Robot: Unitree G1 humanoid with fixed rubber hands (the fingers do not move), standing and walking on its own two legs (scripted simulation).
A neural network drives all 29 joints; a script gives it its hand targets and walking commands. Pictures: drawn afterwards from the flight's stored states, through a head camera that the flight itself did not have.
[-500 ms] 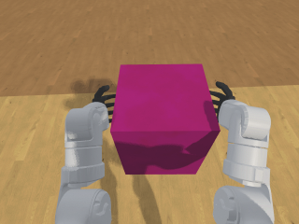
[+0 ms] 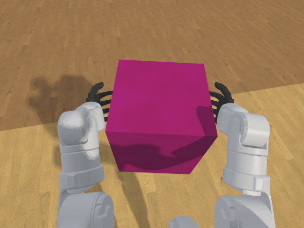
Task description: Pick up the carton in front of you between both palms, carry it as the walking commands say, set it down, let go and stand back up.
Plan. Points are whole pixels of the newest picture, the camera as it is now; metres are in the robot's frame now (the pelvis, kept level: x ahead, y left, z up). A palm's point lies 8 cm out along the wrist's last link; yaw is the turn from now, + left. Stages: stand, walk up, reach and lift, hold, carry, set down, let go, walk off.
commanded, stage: carry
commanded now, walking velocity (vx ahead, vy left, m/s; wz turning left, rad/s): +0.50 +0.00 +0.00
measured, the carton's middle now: (157, 122) +0.39 -0.02 +0.06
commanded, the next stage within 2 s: none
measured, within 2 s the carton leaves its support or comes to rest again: neither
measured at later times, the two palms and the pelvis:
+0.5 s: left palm (99, 32) +0.64 +0.14 +0.18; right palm (194, 26) +0.67 -0.16 +0.18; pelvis +0.30 -0.04 +0.03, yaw +1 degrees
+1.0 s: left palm out of the picture +0.97 +0.13 +0.22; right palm out of the picture +0.96 -0.17 +0.22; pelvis +0.61 +0.00 +0.07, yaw +1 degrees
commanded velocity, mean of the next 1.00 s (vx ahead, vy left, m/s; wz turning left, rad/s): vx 0.50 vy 0.00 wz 0.00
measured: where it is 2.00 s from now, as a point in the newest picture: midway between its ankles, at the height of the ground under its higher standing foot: (143, 92)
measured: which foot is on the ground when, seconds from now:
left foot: down 0.00-0.26, up 0.28-0.64, down 0.66-1.00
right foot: up 0.00-0.22, down 0.24-0.66, up 0.68-1.00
